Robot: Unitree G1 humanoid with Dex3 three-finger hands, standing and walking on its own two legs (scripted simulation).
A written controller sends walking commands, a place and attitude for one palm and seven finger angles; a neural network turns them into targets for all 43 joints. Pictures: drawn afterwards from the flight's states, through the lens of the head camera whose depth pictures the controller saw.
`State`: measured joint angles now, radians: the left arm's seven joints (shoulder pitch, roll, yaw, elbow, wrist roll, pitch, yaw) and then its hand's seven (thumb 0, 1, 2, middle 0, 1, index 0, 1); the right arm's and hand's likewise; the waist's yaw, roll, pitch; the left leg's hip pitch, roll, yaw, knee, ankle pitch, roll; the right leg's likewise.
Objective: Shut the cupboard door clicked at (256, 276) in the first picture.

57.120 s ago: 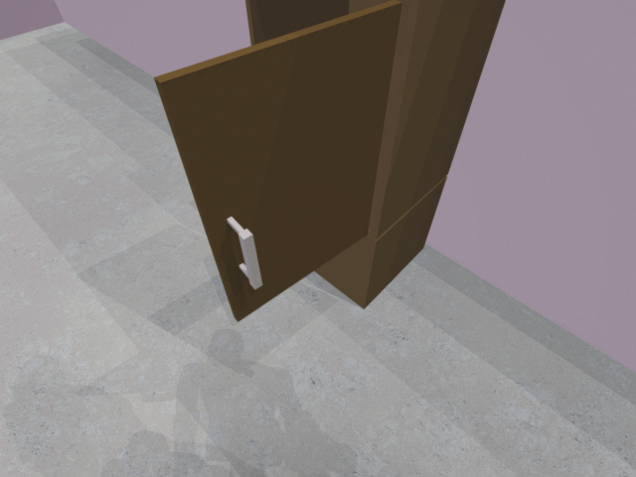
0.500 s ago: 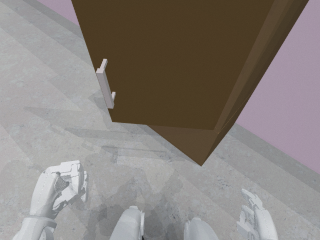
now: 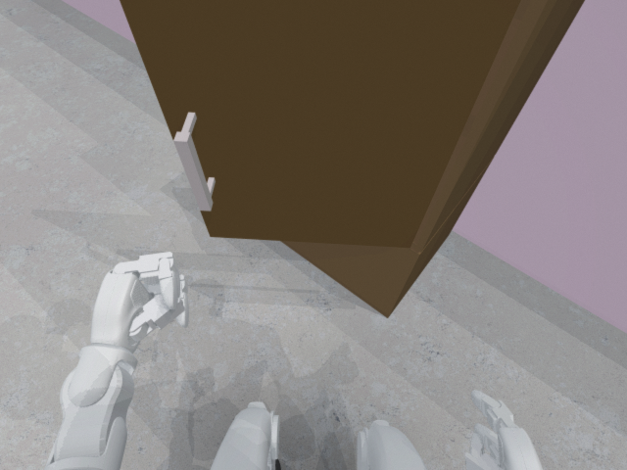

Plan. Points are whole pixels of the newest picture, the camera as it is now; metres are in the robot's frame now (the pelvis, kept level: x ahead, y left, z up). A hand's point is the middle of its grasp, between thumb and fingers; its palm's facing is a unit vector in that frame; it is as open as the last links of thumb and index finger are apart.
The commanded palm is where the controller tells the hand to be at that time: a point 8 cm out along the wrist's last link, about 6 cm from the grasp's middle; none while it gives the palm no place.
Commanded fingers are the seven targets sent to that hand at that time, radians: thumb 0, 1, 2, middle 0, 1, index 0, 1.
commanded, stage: bring the fist close to the handle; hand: left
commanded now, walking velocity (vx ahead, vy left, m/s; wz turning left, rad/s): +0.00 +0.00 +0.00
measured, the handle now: (198, 165) +0.54 +0.21 +0.03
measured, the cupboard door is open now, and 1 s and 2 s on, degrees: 36 36 25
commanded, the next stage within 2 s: push the door shut along its arc in 0.94 s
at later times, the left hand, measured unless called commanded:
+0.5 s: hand (202, 229) +0.41 +0.17 +0.04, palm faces -0.01 -1.00 -0.04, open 3.1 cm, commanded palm +0.40 +0.22 +0.03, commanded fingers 0.00 0.90 0.90 -1.30 -1.50 -1.30 -1.50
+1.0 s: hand (209, 220) +0.43 +0.17 +0.03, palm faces +0.00 -1.00 -0.04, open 3.1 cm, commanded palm +0.41 +0.22 +0.03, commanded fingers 0.00 0.90 0.90 -1.30 -1.50 -1.30 -1.50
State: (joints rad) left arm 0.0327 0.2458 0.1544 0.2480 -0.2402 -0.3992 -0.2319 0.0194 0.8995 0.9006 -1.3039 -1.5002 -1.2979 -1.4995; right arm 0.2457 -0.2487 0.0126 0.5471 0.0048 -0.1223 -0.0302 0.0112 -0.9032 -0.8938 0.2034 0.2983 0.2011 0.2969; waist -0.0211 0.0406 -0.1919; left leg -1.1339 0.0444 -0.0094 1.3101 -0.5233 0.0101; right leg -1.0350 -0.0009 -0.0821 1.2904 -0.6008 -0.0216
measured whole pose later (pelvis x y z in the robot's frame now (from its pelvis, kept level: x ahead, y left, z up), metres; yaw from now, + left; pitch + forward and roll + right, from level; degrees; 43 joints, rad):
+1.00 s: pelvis +0.00 +0.00 +0.00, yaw -1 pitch +24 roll -2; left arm -0.55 0.31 0.29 0.89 -0.15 -0.55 -0.20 0.02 0.90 0.90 -1.30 -1.50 -1.30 -1.50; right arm 0.29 -0.25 -0.01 0.64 -0.01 0.01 0.00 0.01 -0.91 -0.89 0.20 0.30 0.20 0.30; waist -0.09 0.03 -0.18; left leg -1.22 0.05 0.01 1.31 -0.51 0.01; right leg -1.13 0.01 -0.06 1.30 -0.59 -0.02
